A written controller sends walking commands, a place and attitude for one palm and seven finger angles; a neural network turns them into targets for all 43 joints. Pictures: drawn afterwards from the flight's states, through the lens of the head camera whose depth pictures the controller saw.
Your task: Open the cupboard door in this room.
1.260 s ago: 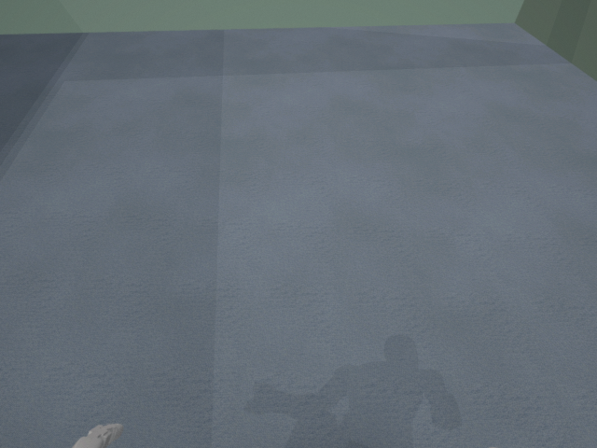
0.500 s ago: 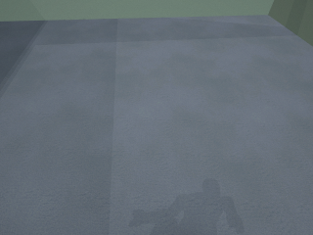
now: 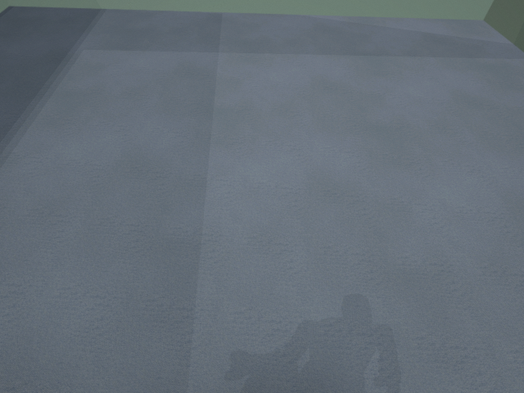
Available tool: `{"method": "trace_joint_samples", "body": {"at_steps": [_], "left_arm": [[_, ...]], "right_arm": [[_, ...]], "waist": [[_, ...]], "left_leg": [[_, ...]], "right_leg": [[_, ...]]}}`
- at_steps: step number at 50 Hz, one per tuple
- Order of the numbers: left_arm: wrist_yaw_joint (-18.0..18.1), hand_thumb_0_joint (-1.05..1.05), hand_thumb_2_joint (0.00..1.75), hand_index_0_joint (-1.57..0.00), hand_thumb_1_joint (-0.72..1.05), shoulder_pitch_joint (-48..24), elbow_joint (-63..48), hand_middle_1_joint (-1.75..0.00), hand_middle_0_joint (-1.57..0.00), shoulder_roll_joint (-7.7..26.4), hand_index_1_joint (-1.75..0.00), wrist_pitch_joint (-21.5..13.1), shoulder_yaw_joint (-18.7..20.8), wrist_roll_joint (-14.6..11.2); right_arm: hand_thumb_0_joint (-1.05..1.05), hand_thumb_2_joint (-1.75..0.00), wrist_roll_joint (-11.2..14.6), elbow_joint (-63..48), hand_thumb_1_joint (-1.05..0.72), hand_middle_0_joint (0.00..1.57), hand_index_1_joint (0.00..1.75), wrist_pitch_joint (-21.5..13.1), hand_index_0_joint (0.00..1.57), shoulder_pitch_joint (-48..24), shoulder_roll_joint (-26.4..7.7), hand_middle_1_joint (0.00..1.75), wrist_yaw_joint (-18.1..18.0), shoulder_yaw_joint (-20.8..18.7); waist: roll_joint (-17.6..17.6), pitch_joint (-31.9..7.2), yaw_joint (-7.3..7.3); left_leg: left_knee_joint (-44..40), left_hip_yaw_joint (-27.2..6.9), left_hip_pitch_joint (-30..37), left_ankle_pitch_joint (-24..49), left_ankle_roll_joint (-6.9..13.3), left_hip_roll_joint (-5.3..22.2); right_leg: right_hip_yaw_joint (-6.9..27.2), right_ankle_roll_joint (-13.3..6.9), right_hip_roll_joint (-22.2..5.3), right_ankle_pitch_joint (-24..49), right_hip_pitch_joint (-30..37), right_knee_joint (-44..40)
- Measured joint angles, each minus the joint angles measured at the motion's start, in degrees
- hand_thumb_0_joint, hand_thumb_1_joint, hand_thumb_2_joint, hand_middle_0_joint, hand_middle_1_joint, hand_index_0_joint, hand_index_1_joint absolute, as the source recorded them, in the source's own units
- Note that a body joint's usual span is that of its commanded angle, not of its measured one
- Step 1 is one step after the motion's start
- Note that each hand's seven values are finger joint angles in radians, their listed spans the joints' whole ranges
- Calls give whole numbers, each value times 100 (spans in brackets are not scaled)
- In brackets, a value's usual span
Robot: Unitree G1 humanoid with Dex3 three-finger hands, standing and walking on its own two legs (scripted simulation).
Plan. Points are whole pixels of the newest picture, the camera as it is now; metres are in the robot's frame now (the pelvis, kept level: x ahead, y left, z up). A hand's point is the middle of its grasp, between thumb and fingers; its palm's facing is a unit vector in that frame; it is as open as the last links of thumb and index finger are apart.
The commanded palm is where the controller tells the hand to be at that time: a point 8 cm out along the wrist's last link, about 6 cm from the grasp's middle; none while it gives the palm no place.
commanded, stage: turn or walk to find it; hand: left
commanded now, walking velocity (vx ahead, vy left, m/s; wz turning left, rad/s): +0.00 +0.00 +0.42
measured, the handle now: out of the picture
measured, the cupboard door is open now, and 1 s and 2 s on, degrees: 0 0 0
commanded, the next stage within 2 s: none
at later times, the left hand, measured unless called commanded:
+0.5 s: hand out of the picture -0.01 +0.18 -0.14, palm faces +0.23 -0.92 -0.30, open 7.3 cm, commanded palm none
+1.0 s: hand out of the picture -0.17 +0.19 -0.18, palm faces +0.48 -0.85 -0.23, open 7.3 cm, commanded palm none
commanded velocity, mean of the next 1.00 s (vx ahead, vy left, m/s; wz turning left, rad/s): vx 0.00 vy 0.00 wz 0.42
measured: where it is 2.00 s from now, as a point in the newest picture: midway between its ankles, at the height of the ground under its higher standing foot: outside the picture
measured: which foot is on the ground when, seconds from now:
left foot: down 0.00-0.40, up 0.42-0.84, down 0.86-1.00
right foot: down 0.00-0.04, up 0.06-0.38, down 0.40-0.88, up 0.90-1.00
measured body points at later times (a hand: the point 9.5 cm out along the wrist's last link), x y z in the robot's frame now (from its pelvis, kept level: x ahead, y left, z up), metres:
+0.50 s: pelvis -0.04 -0.04 +0.01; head -0.03 -0.06 +0.46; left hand -0.02 +0.23 -0.12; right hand +0.04 -0.29 -0.15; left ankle -0.02 +0.10 -0.68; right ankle -0.05 -0.14 -0.73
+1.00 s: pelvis -0.08 +0.00 +0.01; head -0.07 +0.04 +0.45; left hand -0.19 +0.23 -0.16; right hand +0.13 -0.17 -0.12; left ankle -0.13 +0.07 -0.73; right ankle -0.05 -0.15 -0.66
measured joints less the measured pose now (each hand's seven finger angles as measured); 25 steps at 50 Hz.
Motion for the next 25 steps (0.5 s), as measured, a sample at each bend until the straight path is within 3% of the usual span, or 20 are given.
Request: {"method": "trace_joint_samples", "body": {"at_steps": [3, 5, 7, 10, 16, 20, 23, 25], "left_arm": [[12, 0, 90, -20, 91, 108, -47, -30, -20, -22, -30, 77, 41, -4], [30, 0, 90, -20, 91, 96, -48, -30, -20, -31, -30, 135, 74, -5], [31, 1, 90, -20, 91, 57, -70, -30, -20, -45, -30, 147, 119, -6], [16, 1, 90, -20, 91, 10, -152, -29, -20, -80, -30, 103, 172, -17], [31, 0, 90, -20, 91, -78, -308, -29, -20, -171, -30, 69, 223, -60], [40, 0, 90, -20, 91, -26, -444, -29, -20, -204, -30, -16, 231, -74], [65, 0, 90, -20, 91, 99, -461, -29, -20, -300, -30, -50, 195, -4], [77, 0, 90, -20, 91, 247, -450, -29, -20, -341, -30, -51, 187, 1]], "right_arm": [[1, -90, -24, -88, -91, 20, 29, -21, 20, 123, 206, 30, 32, -10], [1, -90, -29, -157, -91, 20, 30, -63, 20, 189, 331, 30, 8, -13], [1, -90, -24, -203, -91, 21, 30, -81, 20, 257, 423, 30, -28, -18], [1, -90, -30, -228, -90, 21, 30, -65, 20, 321, 465, 30, -64, -41], [1, -90, -57, -310, -90, 21, 30, -7, 20, 368, 362, 30, -98, -174], [1, -90, -51, -381, -90, 21, 30, 73, 20, 367, 237, 30, -64, -281], [1, -90, -50, -381, -91, 21, 30, 165, 20, 340, 100, 30, -54, -403], [1, -90, -69, -367, -91, 20, 30, 210, 20, 349, 27, 30, -18, -449]], "waist": [[-207, 29, 6], [-231, 67, -24], [-200, 90, -55], [-93, 83, -69], [136, -3, -167], [198, -110, -150], [335, -129, -111], [293, -197, -66]], "left_leg": [[82, 45, -75, -12, 105, -156], [-26, -7, -95, 88, 145, -185], [-261, -120, -86, 277, 156, -199], [-585, -301, -97, 547, 142, -205], [-879, -677, -212, 889, 29, -285], [-779, -858, -400, 968, -137, -416], [582, -642, -882, -294, -196, -427], [1694, -350, -1178, -578, -204, -400]], "right_leg": [[48, 90, -153, -362, -220, 485], [205, 108, -52, -960, -530, 1351], [297, 118, 46, -1117, -780, 2065], [340, 164, 109, -1058, -905, 2379], [462, 189, 198, -1085, -499, 1435], [437, 126, 237, -517, 129, -16], [236, -174, 231, -181, 235, -161], [156, -226, 126, -192, 336, -273]]}}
